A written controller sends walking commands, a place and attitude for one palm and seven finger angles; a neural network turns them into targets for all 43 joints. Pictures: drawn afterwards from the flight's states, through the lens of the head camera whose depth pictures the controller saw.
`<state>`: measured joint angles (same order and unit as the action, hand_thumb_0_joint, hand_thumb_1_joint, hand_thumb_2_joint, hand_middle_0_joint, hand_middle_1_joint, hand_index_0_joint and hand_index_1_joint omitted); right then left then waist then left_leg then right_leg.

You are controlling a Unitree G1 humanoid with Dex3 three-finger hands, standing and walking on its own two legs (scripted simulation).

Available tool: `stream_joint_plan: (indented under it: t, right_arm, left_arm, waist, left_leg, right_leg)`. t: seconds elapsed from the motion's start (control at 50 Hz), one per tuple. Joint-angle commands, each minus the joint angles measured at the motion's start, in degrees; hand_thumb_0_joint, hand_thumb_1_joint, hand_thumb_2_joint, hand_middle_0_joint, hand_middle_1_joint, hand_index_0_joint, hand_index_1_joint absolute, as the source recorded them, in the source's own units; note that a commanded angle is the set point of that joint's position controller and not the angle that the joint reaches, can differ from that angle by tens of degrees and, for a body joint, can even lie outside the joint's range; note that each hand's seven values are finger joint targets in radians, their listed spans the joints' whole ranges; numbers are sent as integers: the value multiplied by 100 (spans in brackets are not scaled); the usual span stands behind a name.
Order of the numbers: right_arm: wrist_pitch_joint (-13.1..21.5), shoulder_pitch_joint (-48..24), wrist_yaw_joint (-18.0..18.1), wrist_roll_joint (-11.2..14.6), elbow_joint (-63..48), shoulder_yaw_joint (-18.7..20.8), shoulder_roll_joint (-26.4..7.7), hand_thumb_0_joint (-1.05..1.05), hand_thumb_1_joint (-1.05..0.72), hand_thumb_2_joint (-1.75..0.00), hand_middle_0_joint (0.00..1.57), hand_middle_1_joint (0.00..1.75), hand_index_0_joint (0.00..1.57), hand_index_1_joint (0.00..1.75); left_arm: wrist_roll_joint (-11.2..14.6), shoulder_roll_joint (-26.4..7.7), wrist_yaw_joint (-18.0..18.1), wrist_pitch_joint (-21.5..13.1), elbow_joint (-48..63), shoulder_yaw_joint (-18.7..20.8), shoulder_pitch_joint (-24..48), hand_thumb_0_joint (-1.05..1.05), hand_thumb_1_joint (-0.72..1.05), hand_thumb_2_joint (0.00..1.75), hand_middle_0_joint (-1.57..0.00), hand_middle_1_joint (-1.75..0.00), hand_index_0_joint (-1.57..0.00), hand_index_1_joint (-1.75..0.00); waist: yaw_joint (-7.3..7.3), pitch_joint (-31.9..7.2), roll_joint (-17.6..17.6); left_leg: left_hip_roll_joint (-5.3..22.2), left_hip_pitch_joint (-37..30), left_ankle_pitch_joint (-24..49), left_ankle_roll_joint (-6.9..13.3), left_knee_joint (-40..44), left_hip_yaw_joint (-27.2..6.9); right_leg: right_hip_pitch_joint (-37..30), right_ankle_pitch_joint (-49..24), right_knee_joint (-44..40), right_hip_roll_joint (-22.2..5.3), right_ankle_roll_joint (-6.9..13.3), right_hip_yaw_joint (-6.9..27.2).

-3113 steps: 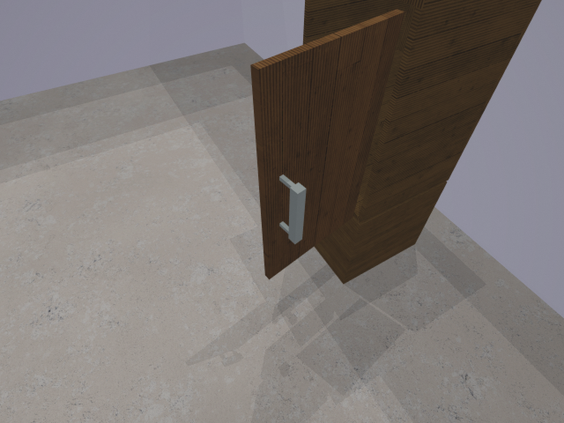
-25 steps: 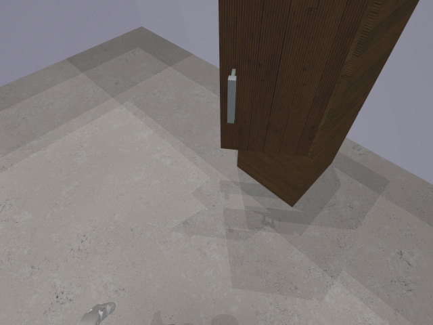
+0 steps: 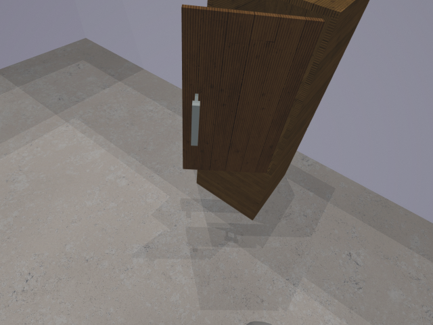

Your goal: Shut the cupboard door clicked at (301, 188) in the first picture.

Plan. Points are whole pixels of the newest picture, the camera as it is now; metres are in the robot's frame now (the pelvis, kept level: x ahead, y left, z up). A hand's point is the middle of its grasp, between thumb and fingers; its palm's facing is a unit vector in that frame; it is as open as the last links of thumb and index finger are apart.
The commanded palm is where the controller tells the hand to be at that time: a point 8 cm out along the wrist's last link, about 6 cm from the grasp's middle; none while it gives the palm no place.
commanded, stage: take the last steps up to it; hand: left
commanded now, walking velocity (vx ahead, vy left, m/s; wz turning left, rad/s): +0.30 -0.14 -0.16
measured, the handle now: (195, 120) +0.69 +0.09 -0.07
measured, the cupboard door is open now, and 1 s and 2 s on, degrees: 36 36 36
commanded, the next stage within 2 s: come to a stop and stand still in 0.50 s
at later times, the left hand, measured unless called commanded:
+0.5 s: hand (171, 321) +0.17 +0.09 -0.19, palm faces +0.01 -0.99 -0.16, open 7.3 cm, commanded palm none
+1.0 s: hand (190, 259) +0.30 +0.06 -0.18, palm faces +0.01 -0.96 -0.26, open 7.4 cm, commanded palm none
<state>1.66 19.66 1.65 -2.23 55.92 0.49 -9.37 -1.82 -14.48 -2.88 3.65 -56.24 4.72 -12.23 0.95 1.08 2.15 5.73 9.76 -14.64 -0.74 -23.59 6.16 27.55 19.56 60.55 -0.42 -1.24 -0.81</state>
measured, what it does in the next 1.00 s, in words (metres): walks ahead: right foot, then left foot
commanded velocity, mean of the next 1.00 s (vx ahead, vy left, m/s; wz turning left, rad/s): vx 0.03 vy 0.00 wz -0.01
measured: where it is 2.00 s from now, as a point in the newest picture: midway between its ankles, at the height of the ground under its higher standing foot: outside the picture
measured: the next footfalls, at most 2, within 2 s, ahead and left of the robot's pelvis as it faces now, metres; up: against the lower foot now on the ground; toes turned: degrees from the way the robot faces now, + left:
right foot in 0.22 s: +0.13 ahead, -0.19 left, +0.00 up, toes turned -8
left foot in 0.56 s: +0.26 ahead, +0.00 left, +0.00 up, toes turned +6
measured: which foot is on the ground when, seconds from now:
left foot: down 0.00-0.22, up 0.24-0.54, down 0.56-0.92, up 0.94-1.00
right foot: up 0.00-0.20, down 0.22-0.56, up 0.58-0.84, down 0.86-1.00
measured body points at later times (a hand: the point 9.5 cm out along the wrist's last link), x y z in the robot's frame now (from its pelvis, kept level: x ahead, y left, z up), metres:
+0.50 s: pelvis +0.14 -0.09 -0.01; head +0.17 -0.07 +0.44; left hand +0.17 +0.14 -0.18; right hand +0.19 -0.33 -0.15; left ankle +0.19 +0.01 -0.73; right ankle +0.09 -0.19 -0.75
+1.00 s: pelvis +0.24 -0.13 -0.02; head +0.30 -0.15 +0.43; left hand +0.30 +0.11 -0.16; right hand +0.30 -0.38 -0.18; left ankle +0.20 -0.01 -0.70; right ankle +0.25 -0.26 -0.75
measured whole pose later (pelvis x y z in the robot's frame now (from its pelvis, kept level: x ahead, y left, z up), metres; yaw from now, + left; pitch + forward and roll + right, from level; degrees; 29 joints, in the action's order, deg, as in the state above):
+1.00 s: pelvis +0.24 -0.13 -0.02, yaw -1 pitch +0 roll +1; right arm -3.4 9.2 1.8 -0.4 58.1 3.7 -12.0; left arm -1.7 -10.8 1.6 1.1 -58.3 2.4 -9.8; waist -0.3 6.8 -0.8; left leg 0.3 19.6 -31.4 -1.5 -52.6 1.6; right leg 16.8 16.7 33.8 -3.2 -0.6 -1.8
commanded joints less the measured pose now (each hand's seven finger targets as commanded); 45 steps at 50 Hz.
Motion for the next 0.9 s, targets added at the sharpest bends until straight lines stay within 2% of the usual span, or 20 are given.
stream_joint_plan:
  t: [0.0, 0.12, 0.16, 0.18, 0.2, 0.22, 0.24, 0.3, 0.34, 0.44, 0.5, 0.52, 0.54, 0.56, 0.6, 0.64, 0.7, 0.82, 0.84, 0.88]
  right_arm:
    - [116, 627, 60, 22, -15, 389, -1266, 0, -90, -90, 20, 30, 20, 30]
    - [67, 392, -10, 8, 100, 479, -1406, 0, -90, -90, 20, 30, 20, 30]
    - [35, 173, -38, 37, 126, 472, -1370, 0, -90, -90, 20, 30, 20, 30]
    - [51, 140, -91, 103, 86, 419, -1145, 0, -90, -90, 20, 30, 20, 30]
    - [79, -73, -110, 173, -162, 273, -576, 0, -90, -90, 20, 30, 20, 30]
    - [24, -420, -92, 161, -313, 285, -765, 0, -90, -90, 20, 30, 20, 30]
    - [38, -461, -67, 158, -216, 322, -697, 0, -90, -90, 20, 30, 20, 30]
    - [-11, -251, -122, 68, 28, 321, -611, 0, -90, -90, 20, 30, 20, 30]
    - [-63, 36, -153, 46, 121, 278, -412, 0, -90, -90, 20, 30, 20, 30]
    - [-17, -217, -178, 65, -3, 231, -342, 0, -90, -90, 20, 30, 20, 30]
    - [89, 260, -136, 52, 215, 233, -523, 0, -90, -90, 20, 30, 20, 30]
    - [138, 668, -103, 20, 328, 309, -891, 0, -90, -90, 20, 30, 20, 30]
    - [120, 1084, -44, -51, 342, 406, -1411, 0, -90, -90, 20, 30, 20, 30]
    - [60, 1145, 40, -15, 387, 406, -1438, 0, -90, -90, 20, 30, 20, 30]
    - [28, 279, 89, 52, 108, 263, -1014, 0, -90, -90, 20, 30, 20, 30]
    - [105, -344, 143, 75, 37, 115, -691, 0, -90, -90, 20, 30, 20, 30]
    - [0, -476, 162, 126, 112, 189, -835, 0, -90, -90, 20, 30, 20, 30]
    - [-256, -835, 90, 156, 40, 389, -970, 0, -90, -90, 20, 30, 20, 30]
    - [-295, -833, 70, 166, -26, 421, -928, 0, -90, -90, 20, 30, 20, 30]
    - [-378, -534, -4, 210, -69, 431, -590, 0, -90, -90, 20, 30, 20, 30]
  left_arm:
    - [10, -87, -69, -211, 621, -52, 735, 0, 90, 90, -20, -30, -20, -30]
    - [23, -135, -96, -302, 499, -52, 718, 0, 90, 90, -20, -30, -20, -30]
    - [18, -303, -58, -383, 153, 15, -194, 0, 90, 90, -20, -30, -20, -30]
    - [8, -682, 8, -466, -97, 107, -943, 0, 90, 90, -20, -30, -20, -30]
    - [8, -1278, 120, -531, -326, 234, -1606, 0, 90, 90, -20, -30, -20, -30]
    - [78, -1218, 221, -502, -337, 187, -1588, 0, 90, 90, -20, -30, -20, -30]
    - [51, -1101, 258, -516, -284, 157, -1129, 0, 90, 90, -20, -30, -20, -30]
    - [62, -344, 328, -590, -127, -72, -284, 0, 90, 90, -20, -30, -20, -30]
    - [36, -240, 346, -653, -162, -113, -161, 0, 90, 90, -20, -30, -20, -30]
    - [46, -267, 333, -674, -339, -112, -311, 0, 90, 90, -20, -30, -20, -30]
    - [117, -185, 323, -615, -405, -126, -294, 0, 90, 90, -20, -30, -20, -30]
    - [104, 36, 312, -580, -361, -149, -491, 0, 90, 90, -20, -30, -20, -30]
    - [151, 192, 292, -576, -242, -187, -582, 0, 90, 90, -20, -30, -20, -30]
    - [76, -28, 314, -530, -116, -186, -276, 0, 90, 90, -20, -30, -20, -30]
    - [86, 30, 303, -488, -170, -156, -155, 0, 90, 90, -20, -30, -20, -30]
    - [113, 257, 327, -403, -326, -227, -420, 0, 90, 90, -20, -30, -20, -30]
    - [116, 245, 408, -259, -372, -249, -547, 0, 90, 90, -20, -30, -20, -30]
    - [45, -161, 441, -219, -174, -119, -622, 0, 90, 90, -20, -30, -20, -30]
    - [16, -345, 449, -244, -124, -88, -588, 0, 90, 90, -20, -30, -20, -30]
    - [-7, -799, 457, -304, -50, -29, -494, 0, 90, 90, -20, -30, -20, -30]
  waist:
    - [278, 243, -1099]
    - [189, 272, -1316]
    - [-277, -39, -846]
    - [-632, -381, 47]
    - [-860, -557, 1774]
    - [-857, -287, 1131]
    - [-641, -134, 1350]
    - [-80, 125, 475]
    - [126, 69, 436]
    - [114, 223, 345]
    - [354, 74, -15]
    - [438, -70, -979]
    - [519, -245, -1907]
    - [611, -165, -1902]
    - [191, 287, -1095]
    - [-162, 137, -754]
    - [-109, -354, -831]
    - [-285, -30, -905]
    - [-262, -15, -577]
    - [-155, -276, 664]
  left_leg:
    - [1408, -711, 482, 751, 1258, -837]
    - [1408, 67, 279, 652, 846, -512]
    - [970, 517, 269, 344, -116, -153]
    - [538, 1361, 85, 128, -1381, 341]
    - [-269, 2697, -2145, -48, -3080, 549]
    - [-103, 2817, -2282, 60, -3913, -155]
    - [7, 3025, -1811, 81, -4414, -368]
    - [227, 2352, -893, -5, -4058, -444]
    - [155, 1884, -712, -54, -3379, -263]
    - [-72, 1289, -314, -7, -1676, -40]
    - [-207, -107, 669, 42, -504, -72]
    - [456, -854, 941, 358, -121, -1134]
    - [1751, -1421, 1202, 1038, 485, -2771]
    - [2024, -1215, 1219, 1271, 893, -3199]
    - [1746, -162, 1718, 1241, 936, -2439]
    - [1277, 36, 3778, 1038, 633, -1242]
    - [1048, -323, 4466, 945, 249, -711]
    - [635, 211, 2782, 503, -313, -513]
    - [328, 377, 2065, 301, -626, -332]
    - [-502, 673, -281, -47, -1886, 83]
  right_leg:
    - [801, -276, -847, -313, -60, -42]
    - [-781, -285, -2473, -154, 47, -441]
    - [-2172, -751, -3384, 105, 156, -613]
    - [-3395, -175, -3846, -455, 406, 55]
    - [-4043, 300, -4582, -1907, 1015, 2171]
    - [-3310, 388, -5004, -2286, 1379, 2620]
    - [-3035, 336, -5049, -2125, 1485, 2571]
    - [-2008, -918, -4834, -1553, 1323, 929]
    - [-1700, -1518, -4820, -1388, 1265, 415]
    - [-1712, -1430, -4740, -1332, 1306, 461]
    - [-1329, -1217, -3771, -947, 943, 184]
    - [-638, -606, -2655, -463, 663, -65]
    - [221, 896, -1311, 79, 388, -595]
    - [533, 1525, -122, 118, 345, -167]
    - [411, 833, 333, -361, 244, 268]
    - [-352, 432, -629, -457, 21, 278]
    - [-1078, 162, -1936, -263, -54, -109]
    - [-1568, -1882, -2910, -273, 95, -69]
    - [-1615, -2958, -2995, -551, 222, 313]
    - [-1724, -4456, -3657, -1822, 915, 1497]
